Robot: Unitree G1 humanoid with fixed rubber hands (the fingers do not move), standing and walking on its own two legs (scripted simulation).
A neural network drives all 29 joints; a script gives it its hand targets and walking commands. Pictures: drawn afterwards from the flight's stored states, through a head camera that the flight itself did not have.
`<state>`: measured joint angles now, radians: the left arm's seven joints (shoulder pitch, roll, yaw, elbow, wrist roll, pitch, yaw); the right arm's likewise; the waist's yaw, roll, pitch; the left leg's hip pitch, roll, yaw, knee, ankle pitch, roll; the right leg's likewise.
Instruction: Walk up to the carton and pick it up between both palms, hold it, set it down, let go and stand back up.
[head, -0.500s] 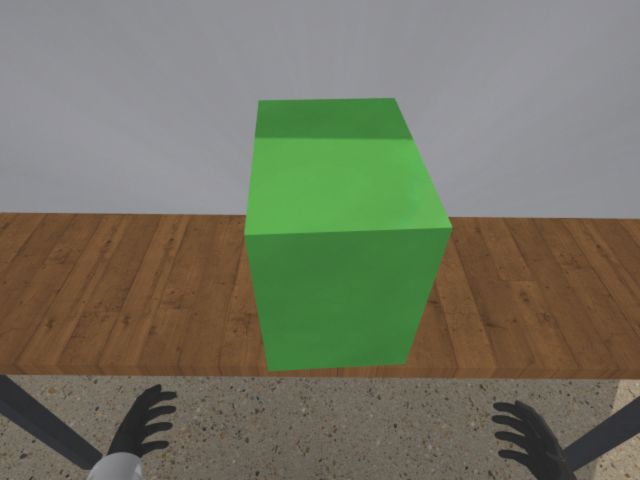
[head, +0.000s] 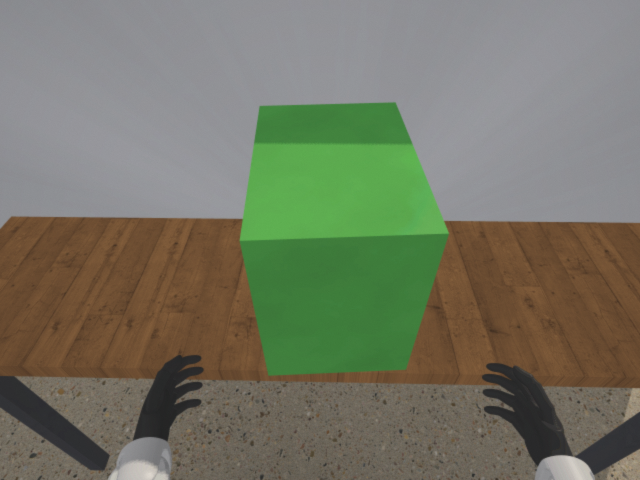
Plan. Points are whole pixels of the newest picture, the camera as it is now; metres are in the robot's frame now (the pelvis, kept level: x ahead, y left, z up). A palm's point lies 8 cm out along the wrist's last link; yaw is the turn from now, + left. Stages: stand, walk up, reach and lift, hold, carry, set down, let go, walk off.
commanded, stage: reach and lift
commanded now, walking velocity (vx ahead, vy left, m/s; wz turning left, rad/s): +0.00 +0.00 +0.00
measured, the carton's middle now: (332, 237) +0.45 +0.04 +0.05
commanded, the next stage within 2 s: none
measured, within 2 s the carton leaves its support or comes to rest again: neither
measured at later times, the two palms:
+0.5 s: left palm (172, 373) +0.22 +0.22 +0.04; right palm (524, 383) +0.24 -0.20 +0.04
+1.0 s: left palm (158, 298) +0.28 +0.23 +0.11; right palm (517, 298) +0.32 -0.19 +0.10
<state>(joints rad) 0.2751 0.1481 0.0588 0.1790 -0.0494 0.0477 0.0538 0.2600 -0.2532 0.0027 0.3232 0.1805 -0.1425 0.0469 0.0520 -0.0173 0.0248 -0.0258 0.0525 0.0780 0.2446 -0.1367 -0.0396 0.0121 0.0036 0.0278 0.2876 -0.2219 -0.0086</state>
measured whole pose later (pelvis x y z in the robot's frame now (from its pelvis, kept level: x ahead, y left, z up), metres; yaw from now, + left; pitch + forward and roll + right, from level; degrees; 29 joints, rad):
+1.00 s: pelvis -0.01 -0.01 +0.00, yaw +0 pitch -3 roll +1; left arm -0.17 0.17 0.21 -0.10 -0.11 0.56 0.06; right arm -0.26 -0.34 0.10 0.20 0.39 0.22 -0.11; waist 0.03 -0.01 0.05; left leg -0.08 0.06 0.06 0.27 -0.13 -0.05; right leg -0.04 0.02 0.03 0.32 -0.21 -0.02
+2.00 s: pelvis -0.01 +0.00 +0.00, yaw +2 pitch +6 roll +0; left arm -0.92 0.33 0.13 0.54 -0.20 0.64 0.11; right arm -1.06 -0.46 0.12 0.92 0.50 0.38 -0.04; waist 0.06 -0.01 -0.11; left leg -0.31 0.06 0.01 0.35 -0.14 -0.05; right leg -0.23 0.03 0.00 0.34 -0.21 -0.02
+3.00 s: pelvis -0.01 +0.00 -0.01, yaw +1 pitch +16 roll -1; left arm -0.96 0.23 0.05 1.22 -0.19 -0.07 0.10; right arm -1.08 -0.33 0.15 1.35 0.41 -0.05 0.00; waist 0.10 -0.02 -0.24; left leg -0.57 0.07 0.00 0.43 -0.15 -0.05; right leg -0.49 0.04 0.00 0.41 -0.21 -0.02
